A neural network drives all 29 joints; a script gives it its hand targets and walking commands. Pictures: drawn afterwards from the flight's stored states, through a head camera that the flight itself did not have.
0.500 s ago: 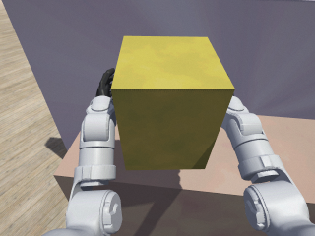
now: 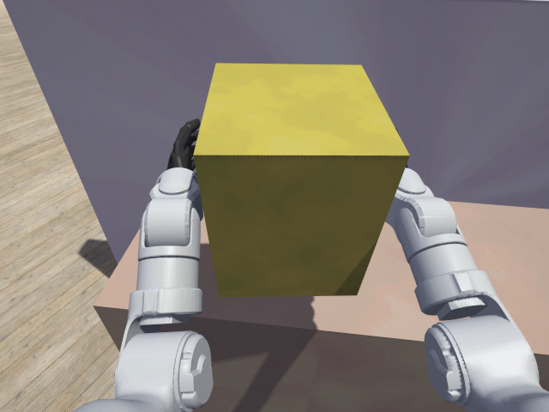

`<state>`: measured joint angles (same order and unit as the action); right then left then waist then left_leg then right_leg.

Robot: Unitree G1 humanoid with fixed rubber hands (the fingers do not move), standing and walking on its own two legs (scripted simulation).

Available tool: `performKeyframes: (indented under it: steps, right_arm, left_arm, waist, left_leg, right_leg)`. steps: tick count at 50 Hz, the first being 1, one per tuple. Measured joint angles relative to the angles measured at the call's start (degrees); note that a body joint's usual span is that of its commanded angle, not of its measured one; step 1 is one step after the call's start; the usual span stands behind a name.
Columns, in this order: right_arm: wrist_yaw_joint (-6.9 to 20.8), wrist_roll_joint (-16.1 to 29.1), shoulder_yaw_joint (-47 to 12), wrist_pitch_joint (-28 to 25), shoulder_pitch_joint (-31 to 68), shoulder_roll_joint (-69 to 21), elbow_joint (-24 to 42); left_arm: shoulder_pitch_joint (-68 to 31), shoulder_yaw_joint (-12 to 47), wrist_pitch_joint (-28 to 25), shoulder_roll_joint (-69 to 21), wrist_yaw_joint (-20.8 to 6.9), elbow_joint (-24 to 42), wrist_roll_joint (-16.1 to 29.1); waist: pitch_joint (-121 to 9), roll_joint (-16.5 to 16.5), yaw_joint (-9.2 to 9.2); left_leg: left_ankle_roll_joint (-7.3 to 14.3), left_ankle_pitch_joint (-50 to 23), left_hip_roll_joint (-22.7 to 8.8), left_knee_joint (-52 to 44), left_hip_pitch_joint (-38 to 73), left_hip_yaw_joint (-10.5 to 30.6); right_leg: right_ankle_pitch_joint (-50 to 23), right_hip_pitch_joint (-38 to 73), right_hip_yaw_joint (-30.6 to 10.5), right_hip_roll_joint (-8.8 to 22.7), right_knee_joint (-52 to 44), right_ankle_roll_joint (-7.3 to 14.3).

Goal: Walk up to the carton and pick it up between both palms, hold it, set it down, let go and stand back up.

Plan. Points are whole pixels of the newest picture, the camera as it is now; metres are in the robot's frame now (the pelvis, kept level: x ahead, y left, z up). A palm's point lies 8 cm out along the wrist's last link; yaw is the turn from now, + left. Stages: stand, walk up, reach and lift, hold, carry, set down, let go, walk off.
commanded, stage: hold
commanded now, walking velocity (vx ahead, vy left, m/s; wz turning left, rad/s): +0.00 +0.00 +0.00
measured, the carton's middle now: (288, 183) +0.36 +0.00 +0.20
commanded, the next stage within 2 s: none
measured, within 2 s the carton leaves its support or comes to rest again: neither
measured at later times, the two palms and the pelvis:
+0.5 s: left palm (183, 174) +0.37 +0.14 +0.22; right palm (390, 173) +0.37 -0.15 +0.21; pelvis +0.00 +0.00 +0.00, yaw +0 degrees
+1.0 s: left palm (183, 174) +0.37 +0.14 +0.22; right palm (390, 173) +0.37 -0.15 +0.21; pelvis +0.00 +0.00 +0.00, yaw +0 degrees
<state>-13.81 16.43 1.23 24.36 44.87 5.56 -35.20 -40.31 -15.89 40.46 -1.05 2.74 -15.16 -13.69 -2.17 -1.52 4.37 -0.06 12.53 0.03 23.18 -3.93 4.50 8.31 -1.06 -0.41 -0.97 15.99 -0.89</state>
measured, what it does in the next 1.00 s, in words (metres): stands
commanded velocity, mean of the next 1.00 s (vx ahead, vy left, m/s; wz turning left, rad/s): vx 0.00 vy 0.00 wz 0.00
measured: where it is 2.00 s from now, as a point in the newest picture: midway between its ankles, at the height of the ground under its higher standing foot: outside the picture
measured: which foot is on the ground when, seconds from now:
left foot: down 0.00-1.00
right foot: down 0.00-1.00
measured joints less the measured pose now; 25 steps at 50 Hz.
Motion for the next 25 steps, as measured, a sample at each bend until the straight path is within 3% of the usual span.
performKeyframes:
  steps: [25]
  right_arm:
    - [0.0, 0.0, 0.01, -0.01, -0.01, 0.0, 0.0]
  left_arm:
    - [-0.01, 0.01, -0.01, 0.01, 0.0, -0.02, 0.0]
  waist:
    - [-0.01, -0.01, 0.02]
  left_leg:
    - [0.02, -0.02, 0.02, -0.02, -0.02, -0.01]
  right_leg:
    - [0.01, 0.0, -0.02, -0.02, 0.0, 0.01]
